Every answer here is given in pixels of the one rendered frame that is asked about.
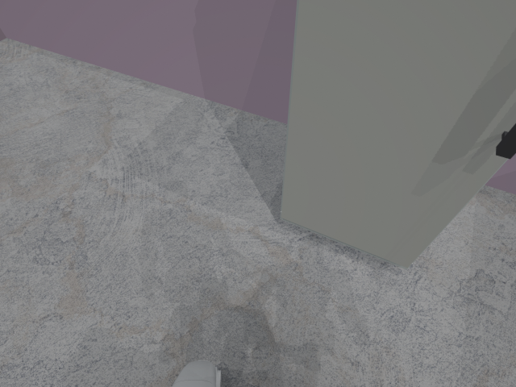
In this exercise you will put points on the left robot thigh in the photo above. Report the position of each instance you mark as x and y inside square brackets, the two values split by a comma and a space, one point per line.
[199, 374]

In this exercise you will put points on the fridge door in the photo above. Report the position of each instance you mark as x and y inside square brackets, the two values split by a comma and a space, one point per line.
[397, 107]

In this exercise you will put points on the handle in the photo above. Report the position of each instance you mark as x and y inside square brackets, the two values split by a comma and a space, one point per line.
[507, 147]

